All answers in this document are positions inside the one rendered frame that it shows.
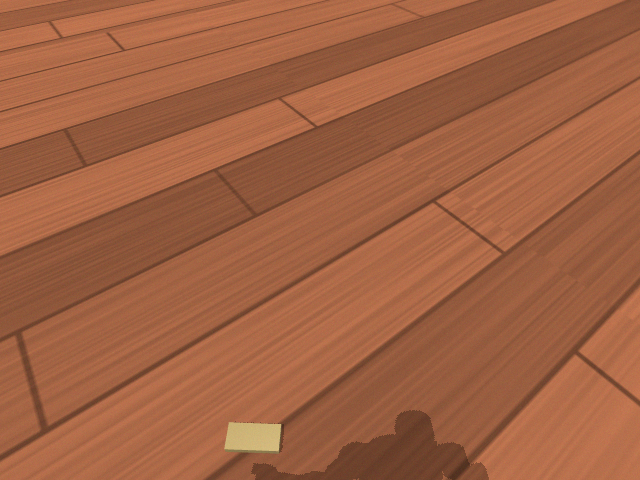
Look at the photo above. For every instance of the small box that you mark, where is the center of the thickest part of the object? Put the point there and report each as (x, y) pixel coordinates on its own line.
(253, 438)

